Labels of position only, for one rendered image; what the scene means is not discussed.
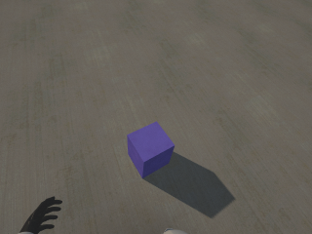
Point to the carton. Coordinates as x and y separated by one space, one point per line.
150 149

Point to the robot left hand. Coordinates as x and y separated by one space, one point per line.
33 224

